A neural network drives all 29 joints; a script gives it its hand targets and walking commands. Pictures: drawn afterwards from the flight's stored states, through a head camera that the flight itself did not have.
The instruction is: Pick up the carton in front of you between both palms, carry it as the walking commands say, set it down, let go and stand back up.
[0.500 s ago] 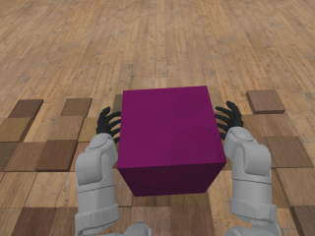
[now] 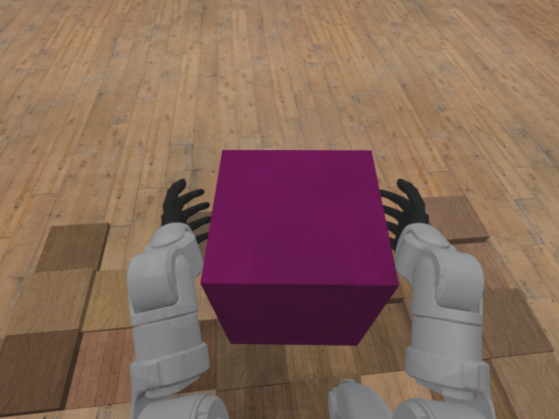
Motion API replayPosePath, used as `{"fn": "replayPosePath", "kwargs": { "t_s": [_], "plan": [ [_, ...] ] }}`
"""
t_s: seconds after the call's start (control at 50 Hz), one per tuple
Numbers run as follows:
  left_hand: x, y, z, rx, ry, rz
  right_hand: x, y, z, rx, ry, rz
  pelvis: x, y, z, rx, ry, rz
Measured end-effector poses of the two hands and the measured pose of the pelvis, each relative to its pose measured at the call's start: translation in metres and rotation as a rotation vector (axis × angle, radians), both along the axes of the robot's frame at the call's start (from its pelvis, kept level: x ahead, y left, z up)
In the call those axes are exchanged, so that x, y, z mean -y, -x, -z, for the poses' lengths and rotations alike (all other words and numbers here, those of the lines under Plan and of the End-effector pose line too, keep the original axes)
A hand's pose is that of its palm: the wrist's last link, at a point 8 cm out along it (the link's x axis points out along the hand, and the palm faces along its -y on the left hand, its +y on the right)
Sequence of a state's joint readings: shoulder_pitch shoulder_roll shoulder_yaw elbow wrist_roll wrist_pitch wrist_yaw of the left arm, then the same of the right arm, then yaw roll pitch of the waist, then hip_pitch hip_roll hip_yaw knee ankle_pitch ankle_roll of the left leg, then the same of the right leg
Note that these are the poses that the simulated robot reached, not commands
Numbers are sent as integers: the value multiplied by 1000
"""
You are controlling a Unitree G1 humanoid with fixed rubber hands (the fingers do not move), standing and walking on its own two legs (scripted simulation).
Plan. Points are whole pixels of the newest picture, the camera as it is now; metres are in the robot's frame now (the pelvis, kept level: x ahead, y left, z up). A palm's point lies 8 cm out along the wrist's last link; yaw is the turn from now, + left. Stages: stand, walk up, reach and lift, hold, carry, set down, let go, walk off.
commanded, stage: carry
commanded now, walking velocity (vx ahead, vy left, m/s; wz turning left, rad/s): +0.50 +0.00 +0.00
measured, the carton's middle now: (295, 255) +0.35 -0.01 +0.02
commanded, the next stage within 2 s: none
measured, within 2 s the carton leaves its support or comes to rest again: neither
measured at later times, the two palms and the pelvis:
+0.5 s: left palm (180, 103) +0.60 +0.17 +0.11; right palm (346, 93) +0.64 -0.13 +0.11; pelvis +0.34 -0.01 +0.01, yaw +3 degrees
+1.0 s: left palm (188, 28) +1.00 +0.21 +0.06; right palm (307, 29) +0.99 -0.10 +0.07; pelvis +0.66 +0.06 -0.01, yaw +1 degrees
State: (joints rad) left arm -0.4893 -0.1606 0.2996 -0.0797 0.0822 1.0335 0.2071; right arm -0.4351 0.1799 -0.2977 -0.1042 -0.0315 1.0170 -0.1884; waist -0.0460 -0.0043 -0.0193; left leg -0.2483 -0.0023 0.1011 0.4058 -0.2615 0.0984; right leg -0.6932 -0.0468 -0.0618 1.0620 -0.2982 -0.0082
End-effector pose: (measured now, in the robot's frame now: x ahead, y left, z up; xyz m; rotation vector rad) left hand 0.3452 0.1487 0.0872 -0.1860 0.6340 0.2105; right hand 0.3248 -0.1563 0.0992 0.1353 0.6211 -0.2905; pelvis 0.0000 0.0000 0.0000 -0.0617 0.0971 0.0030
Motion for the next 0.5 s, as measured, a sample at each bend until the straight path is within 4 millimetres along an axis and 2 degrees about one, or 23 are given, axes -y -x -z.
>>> {"fn": "replayPosePath", "kwargs": {
  "t_s": [0.1, 0.2, 0.28, 0.4, 0.5],
  "plan": [
    [-4, -46, 8, 3, 5, -16, -5, -56, 6, 0, 9, -42, 1, -67, -1, -1, -3, -10],
    [0, -99, 14, 33, -27, 11, -4, -122, 17, 20, 20, -111, 10, -145, 12, 15, -30, -17],
    [1, -139, 10, 16, -67, 13, -4, -169, 24, 3, -3, -150, 16, -203, 10, 37, -11, -34],
    [-12, -189, -7, -3, -71, -48, -18, -239, 6, -11, 23, -225, 17, -280, -8, 33, -48, -59],
    [-24, -259, -23, 20, -87, -66, -26, -313, -6, 11, 40, -189, 7, -342, -12, 23, -59, -46]
  ]
}}
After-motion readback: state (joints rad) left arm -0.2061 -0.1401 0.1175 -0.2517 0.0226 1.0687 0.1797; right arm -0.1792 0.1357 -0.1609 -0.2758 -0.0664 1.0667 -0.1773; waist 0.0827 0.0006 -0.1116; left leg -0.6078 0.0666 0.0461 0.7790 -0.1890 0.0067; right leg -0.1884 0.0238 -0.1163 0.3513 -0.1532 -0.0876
